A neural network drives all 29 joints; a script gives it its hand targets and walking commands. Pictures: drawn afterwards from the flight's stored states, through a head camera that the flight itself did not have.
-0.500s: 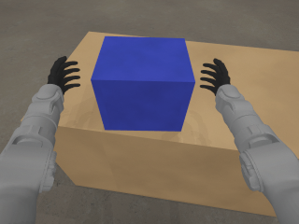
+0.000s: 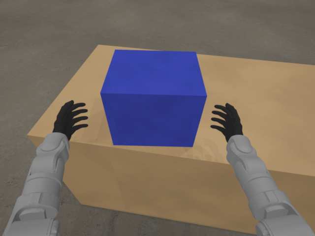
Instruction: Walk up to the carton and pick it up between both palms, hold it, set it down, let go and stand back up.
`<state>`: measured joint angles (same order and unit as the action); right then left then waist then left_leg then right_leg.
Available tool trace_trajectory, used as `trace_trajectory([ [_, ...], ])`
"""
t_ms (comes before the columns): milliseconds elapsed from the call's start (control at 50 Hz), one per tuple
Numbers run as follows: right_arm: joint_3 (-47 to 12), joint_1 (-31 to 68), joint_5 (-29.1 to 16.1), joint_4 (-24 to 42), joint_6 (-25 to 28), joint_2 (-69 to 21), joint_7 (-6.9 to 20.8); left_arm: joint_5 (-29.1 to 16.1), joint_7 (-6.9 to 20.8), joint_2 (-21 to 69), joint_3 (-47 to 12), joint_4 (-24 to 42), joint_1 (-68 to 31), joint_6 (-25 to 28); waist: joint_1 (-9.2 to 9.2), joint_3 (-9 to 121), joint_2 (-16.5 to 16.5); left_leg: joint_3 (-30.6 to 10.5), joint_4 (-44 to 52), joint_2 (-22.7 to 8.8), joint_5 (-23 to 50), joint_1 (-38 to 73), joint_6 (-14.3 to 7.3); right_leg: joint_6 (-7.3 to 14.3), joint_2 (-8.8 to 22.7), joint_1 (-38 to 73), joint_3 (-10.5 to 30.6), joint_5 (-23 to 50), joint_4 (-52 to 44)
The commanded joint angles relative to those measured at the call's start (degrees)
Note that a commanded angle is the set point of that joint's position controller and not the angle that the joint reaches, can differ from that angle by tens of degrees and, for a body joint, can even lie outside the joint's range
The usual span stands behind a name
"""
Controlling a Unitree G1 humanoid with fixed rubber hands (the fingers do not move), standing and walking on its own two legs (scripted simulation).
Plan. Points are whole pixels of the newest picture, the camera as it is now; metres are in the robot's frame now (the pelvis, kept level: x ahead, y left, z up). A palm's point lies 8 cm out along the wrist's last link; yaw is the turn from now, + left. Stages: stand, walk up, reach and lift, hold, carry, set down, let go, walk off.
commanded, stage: set down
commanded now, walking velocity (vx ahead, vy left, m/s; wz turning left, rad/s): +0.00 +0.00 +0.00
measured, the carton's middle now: (154, 98) +0.53 +0.03 +0.05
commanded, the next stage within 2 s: let go in 1.50 s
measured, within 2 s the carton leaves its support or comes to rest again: neither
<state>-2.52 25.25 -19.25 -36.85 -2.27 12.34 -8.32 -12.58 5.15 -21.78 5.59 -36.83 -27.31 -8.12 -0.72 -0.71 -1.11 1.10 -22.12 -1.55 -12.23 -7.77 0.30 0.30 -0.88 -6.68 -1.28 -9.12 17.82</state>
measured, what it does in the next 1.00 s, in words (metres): stands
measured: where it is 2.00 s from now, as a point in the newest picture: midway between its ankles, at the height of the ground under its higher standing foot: outside the picture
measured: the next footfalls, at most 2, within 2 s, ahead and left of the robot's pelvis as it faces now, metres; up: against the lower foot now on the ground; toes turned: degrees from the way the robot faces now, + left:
none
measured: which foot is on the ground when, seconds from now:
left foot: down 0.00-1.00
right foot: down 0.00-1.00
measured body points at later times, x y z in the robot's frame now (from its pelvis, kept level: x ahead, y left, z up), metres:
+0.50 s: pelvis +0.00 +0.00 +0.00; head +0.00 +0.01 +0.45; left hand +0.29 +0.26 +0.03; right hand +0.30 -0.20 +0.02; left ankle +0.00 +0.12 -0.75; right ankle +0.01 -0.12 -0.75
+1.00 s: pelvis +0.02 +0.00 +0.00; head +0.01 +0.00 +0.45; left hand +0.23 +0.25 -0.03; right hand +0.24 -0.21 -0.04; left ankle +0.00 +0.12 -0.75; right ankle +0.01 -0.12 -0.75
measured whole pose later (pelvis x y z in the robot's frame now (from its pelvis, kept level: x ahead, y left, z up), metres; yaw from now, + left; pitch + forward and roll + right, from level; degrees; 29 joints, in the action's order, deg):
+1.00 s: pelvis +0.02 +0.00 +0.00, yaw -1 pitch -4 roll +0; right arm 0.5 -8.9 -5.7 -25.4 3.6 8.6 -3.1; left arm -6.7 2.5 -15.8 2.0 -21.9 7.6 -4.6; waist -2.0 -2.9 0.0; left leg 1.8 -19.1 -1.5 -12.5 -3.0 0.6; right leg 0.6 -0.9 -3.3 -0.5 -10.5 17.4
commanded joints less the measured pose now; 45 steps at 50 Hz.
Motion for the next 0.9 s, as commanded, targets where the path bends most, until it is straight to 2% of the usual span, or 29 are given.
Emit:
trace_trajectory([
  [0,2.9,10.0,1.5,13.0,2.3,5.2,-0.2,0.4,0.0,-6.9,2.8,12.2,-12.5,1.5,0.22,16.3,3.8,1.4,0.5,2.0,22.3,6.1,2.3,0.4,-1.1,6.7,0.8,7.2,-1.5],
  [200,4.1,-3.5,4.3,21.8,3.8,2.4,0.2,0.0,-0.3,-5.3,2.5,19.3,-0.1,4.0,-0.38,12.7,3.7,1.2,1.6,2.0,19.6,4.7,2.5,0.7,-0.3,7.2,1.5,5.0,-1.6],
  [360,5.7,-8.3,6.9,22.5,2.3,2.5,2.0,0.3,-1.6,-3.7,0.4,20.1,4.5,4.3,-0.24,9.5,4.0,0.7,4.1,1.4,11.9,2.3,2.0,1.3,0.0,5.5,1.8,0.6,-1.9],
  [560,4.7,-17.5,8.8,22.2,2.9,2.2,3.6,2.4,-2.1,-2.0,0.2,20.7,15.3,4.5,-1.33,8.5,3.1,1.0,3.7,1.5,17.1,4.5,2.2,1.4,-0.3,5.5,1.9,3.7,-2.5],
  [720,4.7,-23.7,11.0,22.4,4.5,1.7,4.3,4.0,-2.4,-1.1,-0.3,22.7,21.9,4.4,-1.26,6.5,3.1,1.6,3.8,1.6,17.6,5.1,2.3,1.2,-0.2,5.0,1.8,5.0,-2.7],
  [880,4.6,-28.4,13.2,19.6,6.9,1.0,5.0,5.5,-2.7,-0.4,-1.1,22.1,27.6,4.9,-1.13,4.8,2.8,2.0,3.7,1.5,17.4,6.0,2.1,0.9,-0.1,4.1,1.6,5.6,-2.8],
])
